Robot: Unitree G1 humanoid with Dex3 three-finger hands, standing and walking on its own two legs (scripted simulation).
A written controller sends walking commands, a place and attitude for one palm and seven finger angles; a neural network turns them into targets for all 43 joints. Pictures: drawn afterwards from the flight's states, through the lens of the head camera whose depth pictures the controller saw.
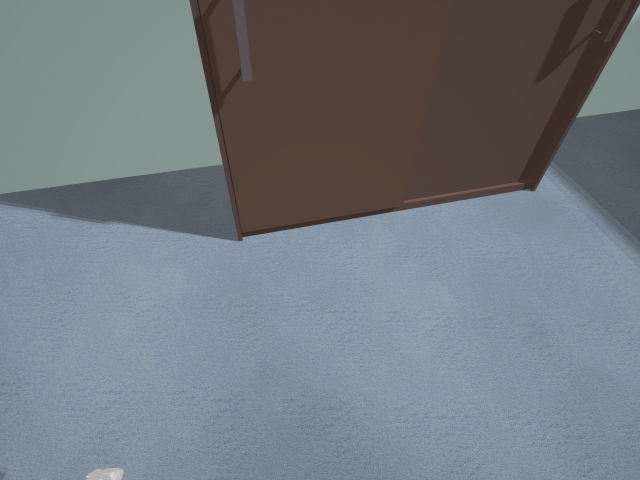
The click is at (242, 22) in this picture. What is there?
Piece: wardrobe's sliding door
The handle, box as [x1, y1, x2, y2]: [232, 0, 252, 80]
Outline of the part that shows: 232,0 242,79 249,80 252,79 243,0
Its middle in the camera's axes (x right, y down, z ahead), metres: -0.22 -0.56 +1.03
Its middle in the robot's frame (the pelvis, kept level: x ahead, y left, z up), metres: +1.15 +0.28 +0.09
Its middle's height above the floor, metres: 0.86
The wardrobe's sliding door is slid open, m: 0.00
